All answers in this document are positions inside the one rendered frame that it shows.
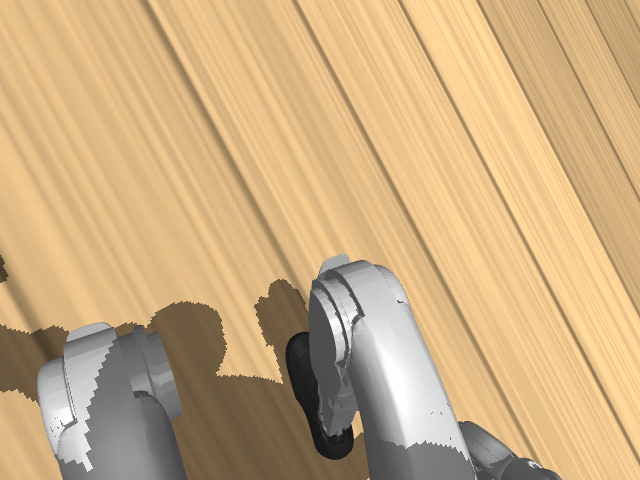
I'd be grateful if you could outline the right robot arm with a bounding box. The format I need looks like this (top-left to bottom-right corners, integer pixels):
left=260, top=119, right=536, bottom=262
left=501, top=458, right=563, bottom=480

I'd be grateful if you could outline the right robot foot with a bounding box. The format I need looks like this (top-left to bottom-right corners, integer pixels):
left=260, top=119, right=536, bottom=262
left=285, top=332, right=354, bottom=460

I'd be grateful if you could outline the right robot hand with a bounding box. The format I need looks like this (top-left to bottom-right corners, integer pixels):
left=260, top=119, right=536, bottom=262
left=458, top=421, right=519, bottom=480

